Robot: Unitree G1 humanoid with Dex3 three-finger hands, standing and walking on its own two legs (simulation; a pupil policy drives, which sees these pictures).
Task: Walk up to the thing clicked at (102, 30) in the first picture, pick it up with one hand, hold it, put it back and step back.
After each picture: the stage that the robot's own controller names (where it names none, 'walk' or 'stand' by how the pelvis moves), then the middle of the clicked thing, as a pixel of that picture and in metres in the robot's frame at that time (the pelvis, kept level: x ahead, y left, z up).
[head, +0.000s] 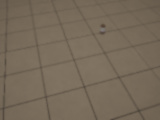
stand; (102, 29) +1.71 -0.31 -0.72
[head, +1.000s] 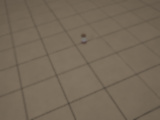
walk; (83, 38) +1.61 +0.09 -0.69
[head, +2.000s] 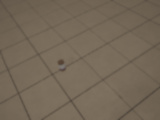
walk; (61, 65) +1.08 +0.28 -0.72
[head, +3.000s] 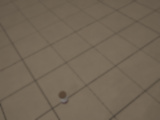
walk; (63, 97) +0.70 +0.24 -0.71
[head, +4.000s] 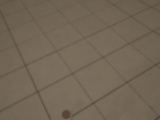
stand; (67, 116) +0.50 +0.19 -0.71
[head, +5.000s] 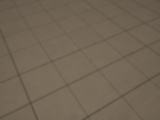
stand; out of the picture +0.46 +0.17 -0.72
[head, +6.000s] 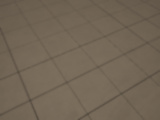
stand; out of the picture +0.45 +0.17 -0.72
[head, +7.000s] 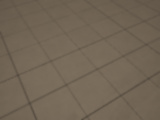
stand; out of the picture +0.45 +0.18 -0.73
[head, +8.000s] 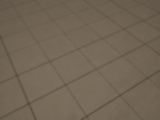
stand; out of the picture +0.44 +0.19 -0.73
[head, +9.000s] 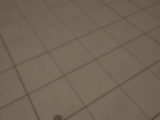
go down; out of the picture +0.45 +0.19 -0.72
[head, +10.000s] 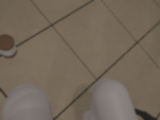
go down; (7, 47) +0.51 +0.26 -0.29
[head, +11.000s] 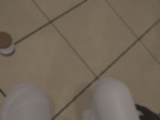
close in; (5, 45) +0.51 +0.27 -0.28
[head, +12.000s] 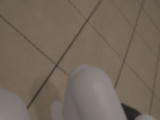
close in; out of the picture +0.48 +0.31 -0.22
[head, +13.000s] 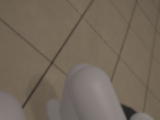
close; out of the picture +0.47 +0.31 -0.22
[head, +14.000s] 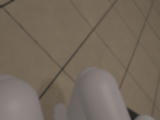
lift; out of the picture +0.40 +0.24 -0.23
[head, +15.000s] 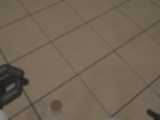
close; (56, 107) +0.40 +0.15 -0.52
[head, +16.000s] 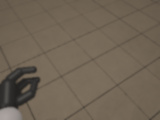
close; out of the picture +0.36 +0.14 -0.67
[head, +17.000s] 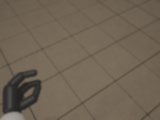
stand; out of the picture +0.37 +0.14 -0.67
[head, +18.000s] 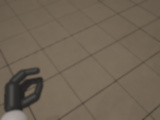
stand; out of the picture +0.36 +0.14 -0.66
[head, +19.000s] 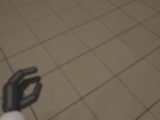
stand; out of the picture +0.37 +0.14 -0.66
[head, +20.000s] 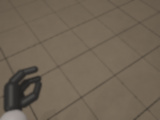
stand; out of the picture +0.37 +0.14 -0.66
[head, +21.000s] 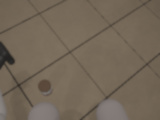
crouch; (45, 88) +0.41 +0.16 -0.44
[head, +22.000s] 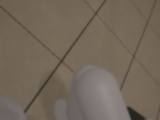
lower; out of the picture +0.40 +0.23 -0.23
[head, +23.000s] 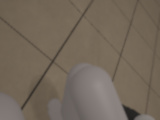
lower; out of the picture +0.40 +0.24 -0.22
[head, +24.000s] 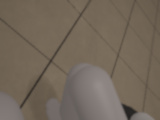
lower; out of the picture +0.40 +0.24 -0.22
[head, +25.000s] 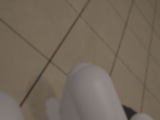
lower; out of the picture +0.40 +0.24 -0.23
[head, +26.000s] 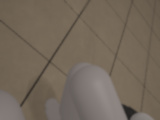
lower; out of the picture +0.40 +0.24 -0.22
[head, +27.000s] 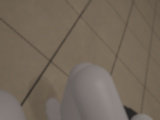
withdraw; out of the picture +0.40 +0.24 -0.22
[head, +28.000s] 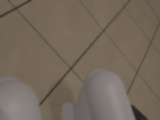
stand; out of the picture +0.41 +0.23 -0.24
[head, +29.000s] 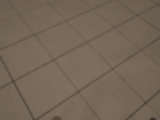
stand; out of the picture +0.37 +0.14 -0.60
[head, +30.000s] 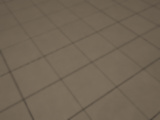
stand; out of the picture +0.37 +0.14 -0.67
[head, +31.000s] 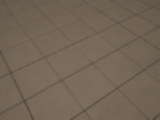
stand; out of the picture +0.36 +0.14 -0.67
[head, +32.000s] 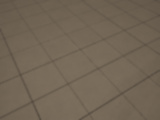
stand; out of the picture +0.38 +0.12 -0.72
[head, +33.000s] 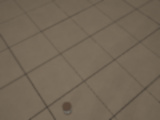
walk; (67, 108) +0.45 +0.10 -0.70
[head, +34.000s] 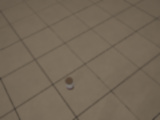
walk; (69, 83) +0.74 +0.17 -0.70
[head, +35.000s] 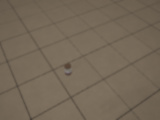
stand; (67, 69) +1.01 +0.13 -0.71
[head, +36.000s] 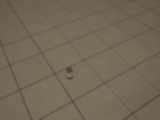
stand; (69, 73) +1.00 +0.12 -0.72
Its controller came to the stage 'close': yes
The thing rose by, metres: 0.01
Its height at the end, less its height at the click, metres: +0.00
